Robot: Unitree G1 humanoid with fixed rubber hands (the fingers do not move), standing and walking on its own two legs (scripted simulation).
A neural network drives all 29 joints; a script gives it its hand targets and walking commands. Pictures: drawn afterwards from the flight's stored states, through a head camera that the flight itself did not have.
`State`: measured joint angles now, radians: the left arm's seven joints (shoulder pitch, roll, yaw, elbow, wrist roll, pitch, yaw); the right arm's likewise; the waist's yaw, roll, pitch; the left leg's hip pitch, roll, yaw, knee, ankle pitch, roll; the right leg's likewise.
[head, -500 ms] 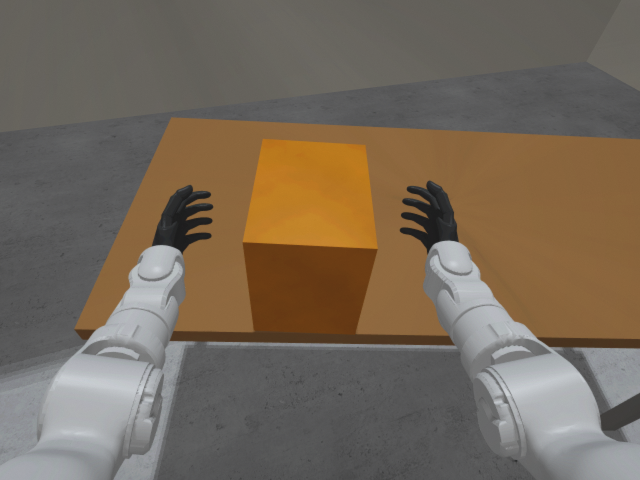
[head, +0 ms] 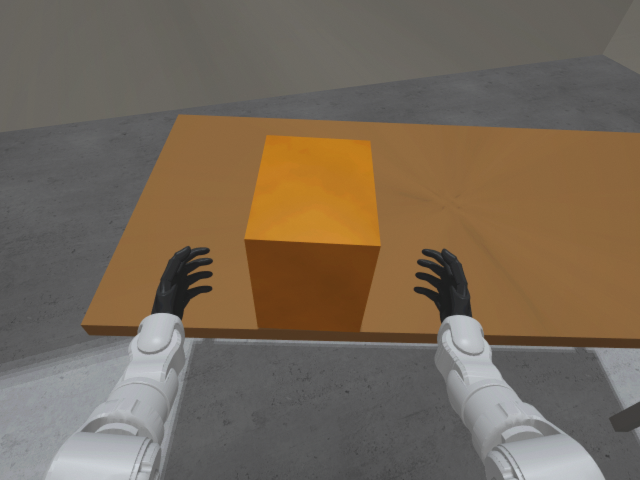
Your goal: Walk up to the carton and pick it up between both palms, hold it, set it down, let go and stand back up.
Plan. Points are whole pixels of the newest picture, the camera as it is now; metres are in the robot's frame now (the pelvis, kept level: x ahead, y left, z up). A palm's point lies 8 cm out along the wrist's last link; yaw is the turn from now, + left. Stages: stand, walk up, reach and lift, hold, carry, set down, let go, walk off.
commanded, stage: set down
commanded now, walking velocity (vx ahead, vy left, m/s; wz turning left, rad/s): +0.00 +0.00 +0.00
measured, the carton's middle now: (313, 234) +0.50 +0.00 -0.01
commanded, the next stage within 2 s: let go in 1.80 s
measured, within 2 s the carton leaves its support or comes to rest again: neither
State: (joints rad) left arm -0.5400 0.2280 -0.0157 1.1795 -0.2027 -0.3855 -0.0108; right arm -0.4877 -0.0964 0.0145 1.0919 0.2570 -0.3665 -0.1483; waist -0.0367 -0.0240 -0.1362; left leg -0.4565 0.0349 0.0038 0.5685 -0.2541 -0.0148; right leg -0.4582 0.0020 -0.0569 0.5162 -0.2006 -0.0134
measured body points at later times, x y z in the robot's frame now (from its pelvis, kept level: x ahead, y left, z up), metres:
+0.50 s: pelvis +0.01 +0.01 +0.00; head +0.01 +0.03 +0.45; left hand +0.30 +0.21 -0.01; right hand +0.28 -0.19 -0.01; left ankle +0.01 +0.13 -0.73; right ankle +0.03 -0.11 -0.73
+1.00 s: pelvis +0.03 +0.01 +0.01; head +0.02 +0.03 +0.46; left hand +0.25 +0.22 -0.04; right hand +0.24 -0.19 -0.03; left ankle +0.01 +0.13 -0.73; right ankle +0.03 -0.11 -0.73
